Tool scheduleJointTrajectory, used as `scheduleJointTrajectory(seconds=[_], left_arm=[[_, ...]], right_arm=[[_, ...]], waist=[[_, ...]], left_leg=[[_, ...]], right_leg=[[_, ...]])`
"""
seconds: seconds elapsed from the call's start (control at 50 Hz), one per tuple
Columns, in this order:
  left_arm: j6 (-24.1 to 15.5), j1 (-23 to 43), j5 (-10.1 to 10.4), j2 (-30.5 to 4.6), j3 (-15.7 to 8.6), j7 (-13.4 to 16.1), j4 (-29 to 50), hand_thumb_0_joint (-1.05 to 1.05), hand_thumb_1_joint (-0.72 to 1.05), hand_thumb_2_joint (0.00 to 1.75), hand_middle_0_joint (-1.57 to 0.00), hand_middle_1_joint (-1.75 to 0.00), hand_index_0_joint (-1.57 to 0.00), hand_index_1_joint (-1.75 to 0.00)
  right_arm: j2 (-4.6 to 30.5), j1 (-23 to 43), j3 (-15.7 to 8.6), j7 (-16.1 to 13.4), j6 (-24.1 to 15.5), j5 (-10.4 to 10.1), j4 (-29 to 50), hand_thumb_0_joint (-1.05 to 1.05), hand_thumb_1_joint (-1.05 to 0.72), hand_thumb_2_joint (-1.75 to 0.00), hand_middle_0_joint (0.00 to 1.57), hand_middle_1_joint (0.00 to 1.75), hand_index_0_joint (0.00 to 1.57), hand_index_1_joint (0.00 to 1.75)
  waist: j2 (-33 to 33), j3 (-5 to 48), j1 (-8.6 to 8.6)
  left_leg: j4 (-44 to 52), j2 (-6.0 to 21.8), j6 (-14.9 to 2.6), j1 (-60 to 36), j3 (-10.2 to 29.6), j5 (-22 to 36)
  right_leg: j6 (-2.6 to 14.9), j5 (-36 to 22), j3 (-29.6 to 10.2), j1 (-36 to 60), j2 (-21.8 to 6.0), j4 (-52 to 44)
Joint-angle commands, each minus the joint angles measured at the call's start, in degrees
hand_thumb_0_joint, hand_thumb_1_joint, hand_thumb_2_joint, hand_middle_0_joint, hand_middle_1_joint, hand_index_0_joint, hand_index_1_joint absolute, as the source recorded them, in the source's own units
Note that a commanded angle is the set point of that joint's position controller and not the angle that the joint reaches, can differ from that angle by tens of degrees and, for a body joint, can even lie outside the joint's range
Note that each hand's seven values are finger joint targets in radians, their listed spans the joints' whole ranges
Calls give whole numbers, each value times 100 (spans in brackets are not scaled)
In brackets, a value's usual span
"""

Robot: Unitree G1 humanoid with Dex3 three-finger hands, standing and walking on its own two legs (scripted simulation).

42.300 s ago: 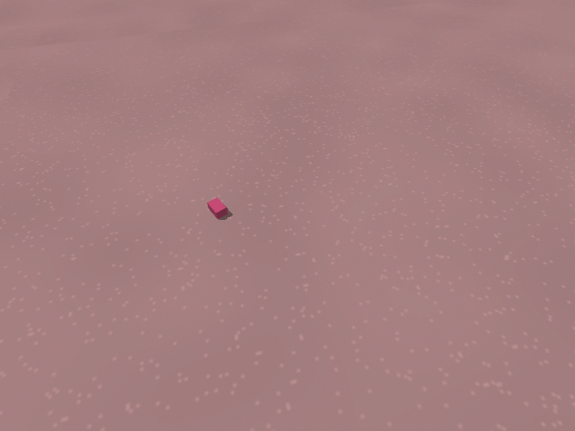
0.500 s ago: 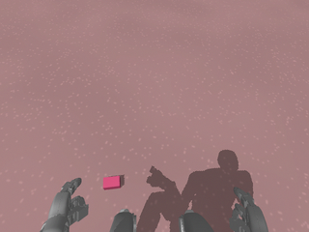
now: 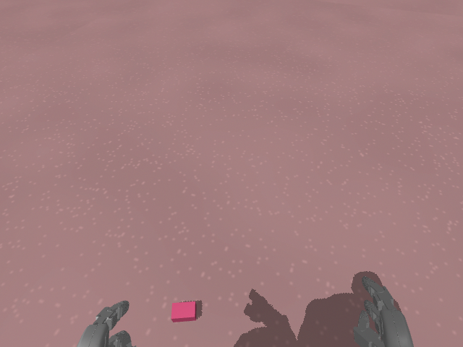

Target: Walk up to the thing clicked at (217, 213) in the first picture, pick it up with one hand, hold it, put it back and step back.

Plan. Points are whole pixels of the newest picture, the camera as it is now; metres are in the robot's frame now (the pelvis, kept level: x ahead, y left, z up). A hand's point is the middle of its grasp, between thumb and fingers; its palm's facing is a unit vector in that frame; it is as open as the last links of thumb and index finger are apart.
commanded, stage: home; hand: left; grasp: from above
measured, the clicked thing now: (184, 311) +0.42 +0.21 -0.69
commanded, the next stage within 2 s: stand in 1.76 s
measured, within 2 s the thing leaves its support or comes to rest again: neither
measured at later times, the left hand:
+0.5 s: hand out of the picture +0.16 +0.18 -0.05, palm faces +0.05 -0.98 -0.20, open 7.4 cm
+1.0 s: hand out of the picture +0.16 +0.18 -0.05, palm faces +0.04 -0.98 -0.20, open 7.4 cm
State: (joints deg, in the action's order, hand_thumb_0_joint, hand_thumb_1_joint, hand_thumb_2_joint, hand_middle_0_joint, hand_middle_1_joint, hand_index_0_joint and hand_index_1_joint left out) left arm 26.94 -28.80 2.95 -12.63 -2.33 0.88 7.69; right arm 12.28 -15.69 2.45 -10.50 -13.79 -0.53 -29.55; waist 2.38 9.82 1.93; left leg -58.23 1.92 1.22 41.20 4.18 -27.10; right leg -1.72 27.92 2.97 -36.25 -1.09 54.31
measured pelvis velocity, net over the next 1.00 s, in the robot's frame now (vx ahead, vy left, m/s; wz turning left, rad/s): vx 0.00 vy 0.00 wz -0.01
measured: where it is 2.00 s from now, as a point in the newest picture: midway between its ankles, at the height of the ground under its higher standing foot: outside the picture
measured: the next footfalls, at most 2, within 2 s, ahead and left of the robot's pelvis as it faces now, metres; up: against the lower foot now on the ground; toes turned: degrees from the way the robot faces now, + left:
none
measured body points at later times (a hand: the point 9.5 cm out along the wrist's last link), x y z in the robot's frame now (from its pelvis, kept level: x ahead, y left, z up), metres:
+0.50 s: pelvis -0.01 +0.00 +0.00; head +0.01 +0.00 +0.45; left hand +0.15 +0.23 -0.03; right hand +0.15 -0.25 -0.06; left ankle +0.02 +0.13 -0.68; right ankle -0.01 -0.14 -0.68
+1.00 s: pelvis +0.00 +0.00 +0.00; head +0.01 +0.00 +0.45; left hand +0.16 +0.23 -0.03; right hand +0.16 -0.25 -0.06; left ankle +0.02 +0.13 -0.68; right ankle -0.01 -0.14 -0.68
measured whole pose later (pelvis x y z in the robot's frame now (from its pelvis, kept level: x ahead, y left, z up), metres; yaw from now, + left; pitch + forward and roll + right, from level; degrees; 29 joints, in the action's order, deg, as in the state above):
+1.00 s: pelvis +0.00 +0.00 +0.00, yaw +0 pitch +10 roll -3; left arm 25.9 -28.7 2.9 -12.9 -2.0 0.9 7.3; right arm 12.3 -16.6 2.0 -10.6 -14.3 -0.4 -31.3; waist 2.4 9.4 2.1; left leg -58.2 2.2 1.5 40.8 3.8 -27.3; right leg -1.5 28.1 2.5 -36.3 -0.8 54.8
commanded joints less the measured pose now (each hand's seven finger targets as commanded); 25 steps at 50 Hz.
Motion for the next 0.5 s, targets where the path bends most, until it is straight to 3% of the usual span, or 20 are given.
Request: scheduleJointTrajectory(seconds=[0.0,0.06,0.14,0.22,0.48], left_arm=[[-348,144,-74,-567,-293,28,1071,0,90,90,-20,-30,-20,-30],[-380,172,-76,-597,-330,51,1100,0,90,90,-20,-30,-20,-30],[-381,133,-70,-559,-302,55,1058,0,90,90,-20,-30,-20,-30],[-388,128,-52,-570,-297,56,1070,0,90,90,-20,-30,-20,-30],[-395,148,-25,-573,-300,43,1015,0,90,90,-20,-30,-20,-30]], right_arm=[[748,253,-370,-55,-336,39,805,0,-90,-90,20,30,20,30],[708,268,-352,-64,-333,52,795,0,-90,-90,20,30,20,30],[719,309,-349,-62,-345,54,798,0,-90,-90,20,30,20,30],[715,308,-349,-65,-336,46,802,0,-90,-90,20,30,20,30],[734,333,-348,-67,-370,35,795,0,-90,-90,20,30,20,30]], waist=[[232,332,89],[129,457,72],[96,365,30],[25,369,24],[7,224,26]], left_leg=[[1013,-132,-126,-879,-157,1186],[915,-158,-143,-868,-171,1373],[999,-152,-138,-794,-156,1122],[960,-153,-150,-775,-175,1223],[1037,-165,-174,-639,-228,652]], right_leg=[[151,-1129,174,0,253,-814],[135,-1319,138,142,232,-827],[142,-1084,152,107,240,-869],[132,-1191,135,142,230,-882],[126,-683,118,26,224,-987]])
